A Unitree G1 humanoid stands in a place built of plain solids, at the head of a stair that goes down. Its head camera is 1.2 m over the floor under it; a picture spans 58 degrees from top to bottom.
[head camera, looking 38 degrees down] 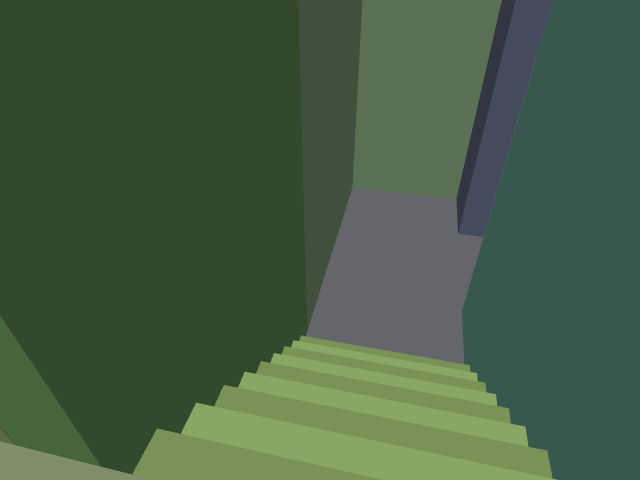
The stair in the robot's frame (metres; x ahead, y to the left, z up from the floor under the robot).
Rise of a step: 0.20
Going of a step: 0.22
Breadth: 1.43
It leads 13 degrees to the right of straight ahead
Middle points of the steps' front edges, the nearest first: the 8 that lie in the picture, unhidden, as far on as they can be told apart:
0.82 -0.20 -0.40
1.04 -0.25 -0.60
1.25 -0.29 -0.80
1.47 -0.34 -1.00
1.68 -0.39 -1.20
1.89 -0.44 -1.40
2.11 -0.49 -1.60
2.32 -0.53 -1.80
